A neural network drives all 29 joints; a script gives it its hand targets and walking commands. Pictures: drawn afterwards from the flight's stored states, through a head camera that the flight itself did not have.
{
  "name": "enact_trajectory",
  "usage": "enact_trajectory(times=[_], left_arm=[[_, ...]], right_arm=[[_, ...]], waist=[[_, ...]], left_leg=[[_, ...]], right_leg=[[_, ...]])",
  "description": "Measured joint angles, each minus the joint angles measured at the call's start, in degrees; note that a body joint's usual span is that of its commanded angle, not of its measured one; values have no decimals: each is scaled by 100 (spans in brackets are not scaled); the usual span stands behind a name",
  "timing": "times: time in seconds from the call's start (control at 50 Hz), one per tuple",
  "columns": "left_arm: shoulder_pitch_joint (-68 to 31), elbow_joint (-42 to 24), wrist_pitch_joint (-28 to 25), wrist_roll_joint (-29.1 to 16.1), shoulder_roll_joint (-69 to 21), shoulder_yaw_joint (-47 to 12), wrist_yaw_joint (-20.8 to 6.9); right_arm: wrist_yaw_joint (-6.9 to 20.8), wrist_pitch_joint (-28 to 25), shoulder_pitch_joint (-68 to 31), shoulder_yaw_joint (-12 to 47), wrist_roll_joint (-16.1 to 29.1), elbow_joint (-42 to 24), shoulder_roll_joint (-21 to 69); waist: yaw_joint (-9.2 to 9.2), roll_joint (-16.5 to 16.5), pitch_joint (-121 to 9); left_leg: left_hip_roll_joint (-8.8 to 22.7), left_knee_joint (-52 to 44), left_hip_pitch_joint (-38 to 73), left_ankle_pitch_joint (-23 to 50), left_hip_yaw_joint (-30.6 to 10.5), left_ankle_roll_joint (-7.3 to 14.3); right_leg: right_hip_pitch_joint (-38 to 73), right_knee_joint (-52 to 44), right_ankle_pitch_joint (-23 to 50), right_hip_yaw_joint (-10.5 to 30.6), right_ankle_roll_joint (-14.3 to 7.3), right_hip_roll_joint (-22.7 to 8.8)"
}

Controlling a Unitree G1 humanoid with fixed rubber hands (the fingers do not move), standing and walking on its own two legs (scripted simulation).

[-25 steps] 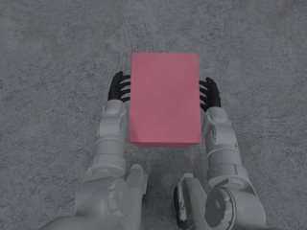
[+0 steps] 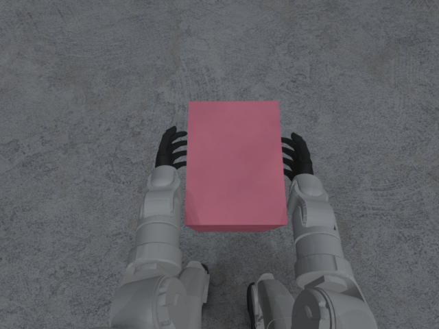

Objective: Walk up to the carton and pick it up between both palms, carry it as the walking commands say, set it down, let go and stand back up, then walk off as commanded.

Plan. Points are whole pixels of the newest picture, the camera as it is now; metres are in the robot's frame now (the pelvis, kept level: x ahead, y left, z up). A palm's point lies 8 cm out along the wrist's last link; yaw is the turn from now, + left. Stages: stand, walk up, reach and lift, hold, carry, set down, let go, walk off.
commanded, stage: reach and lift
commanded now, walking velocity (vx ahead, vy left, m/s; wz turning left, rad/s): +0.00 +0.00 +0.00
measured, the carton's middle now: (231, 176) +0.39 +0.01 -0.10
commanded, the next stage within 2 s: none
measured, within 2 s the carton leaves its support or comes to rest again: neither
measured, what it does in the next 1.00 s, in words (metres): rises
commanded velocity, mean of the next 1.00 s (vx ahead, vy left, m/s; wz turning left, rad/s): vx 0.00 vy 0.00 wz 0.00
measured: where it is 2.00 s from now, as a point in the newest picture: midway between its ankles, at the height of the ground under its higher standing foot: (226, 312)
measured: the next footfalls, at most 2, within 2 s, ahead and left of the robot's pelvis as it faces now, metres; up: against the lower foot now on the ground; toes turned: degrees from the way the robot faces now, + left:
none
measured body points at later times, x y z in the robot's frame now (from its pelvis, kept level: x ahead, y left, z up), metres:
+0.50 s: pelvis +0.02 +0.00 +0.04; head +0.09 +0.02 +0.49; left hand +0.38 +0.14 +0.03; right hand +0.38 -0.11 +0.03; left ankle +0.09 +0.12 -0.68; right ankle +0.03 -0.13 -0.68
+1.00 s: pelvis +0.03 +0.00 +0.06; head -0.01 +0.01 +0.50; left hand +0.36 +0.14 +0.10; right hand +0.36 -0.12 +0.10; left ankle +0.09 +0.12 -0.68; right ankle +0.03 -0.13 -0.68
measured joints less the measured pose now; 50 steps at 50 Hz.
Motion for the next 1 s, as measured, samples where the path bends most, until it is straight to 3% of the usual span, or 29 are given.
enact_trajectory(times=[0.48,1.0], left_arm=[[724,-421,566,8,-159,-297,108],[1090,-703,2003,-165,-83,-746,265]], right_arm=[[97,545,559,367,21,-152,-49],[85,2024,850,766,50,-430,-163]], waist=[[43,-62,161],[53,-12,119]], left_leg=[[36,-1606,2217,438,91,46],[33,-2343,4316,481,133,79]], right_leg=[[2157,-1595,493,159,-4,-82],[4287,-2446,619,232,-20,-148]])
